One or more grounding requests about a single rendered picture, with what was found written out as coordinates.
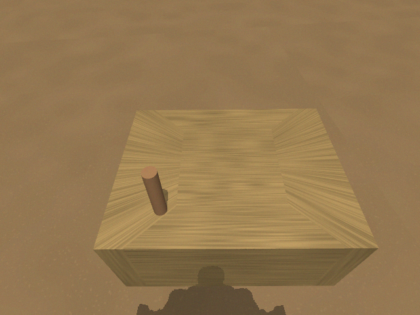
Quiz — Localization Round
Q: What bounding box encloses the can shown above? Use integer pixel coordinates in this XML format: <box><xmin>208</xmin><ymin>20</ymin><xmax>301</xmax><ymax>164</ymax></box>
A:
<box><xmin>141</xmin><ymin>166</ymin><xmax>167</xmax><ymax>216</ymax></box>

